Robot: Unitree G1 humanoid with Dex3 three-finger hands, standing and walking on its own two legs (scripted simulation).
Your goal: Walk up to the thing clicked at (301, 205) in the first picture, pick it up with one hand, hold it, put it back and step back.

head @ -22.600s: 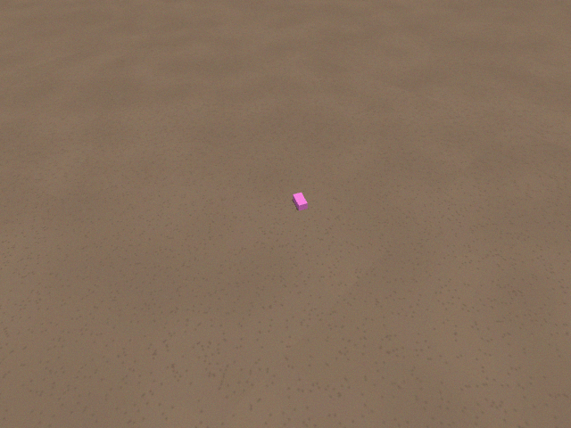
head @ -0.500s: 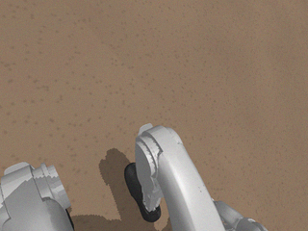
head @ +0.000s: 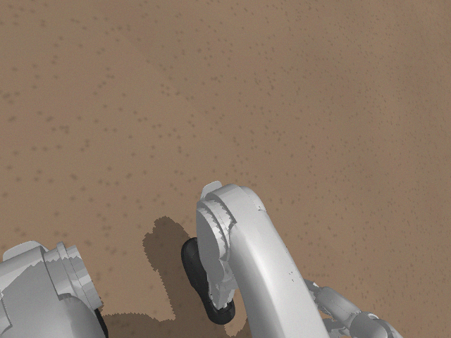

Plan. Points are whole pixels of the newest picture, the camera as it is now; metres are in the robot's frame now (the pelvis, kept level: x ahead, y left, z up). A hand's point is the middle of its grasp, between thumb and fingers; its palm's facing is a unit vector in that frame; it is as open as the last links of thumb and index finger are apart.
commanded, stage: close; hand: left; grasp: from above
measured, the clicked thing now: out of the picture +0.43 +0.37 -0.28
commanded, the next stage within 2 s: settle in 0.08 s
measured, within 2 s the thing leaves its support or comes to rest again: leaves its support in 0.46 s
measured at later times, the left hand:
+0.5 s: hand out of the picture +0.42 +0.34 -0.23, palm faces -0.39 -0.16 -0.91, open 7.5 cm
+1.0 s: hand out of the picture +0.41 +0.35 -0.14, palm faces -0.44 -0.11 -0.89, open 7.5 cm
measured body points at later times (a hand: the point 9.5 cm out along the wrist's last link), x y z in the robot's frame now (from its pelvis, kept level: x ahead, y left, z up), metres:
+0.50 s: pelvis +0.00 +0.00 +0.00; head +0.25 +0.14 +0.35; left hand +0.44 +0.35 -0.18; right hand +0.08 -0.25 -0.06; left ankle +0.06 +0.13 -0.26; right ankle +0.11 -0.12 -0.26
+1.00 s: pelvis +0.00 -0.01 +0.02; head +0.21 +0.09 +0.40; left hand +0.43 +0.35 -0.09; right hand +0.11 -0.27 -0.07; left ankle +0.06 +0.13 -0.26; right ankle +0.11 -0.12 -0.26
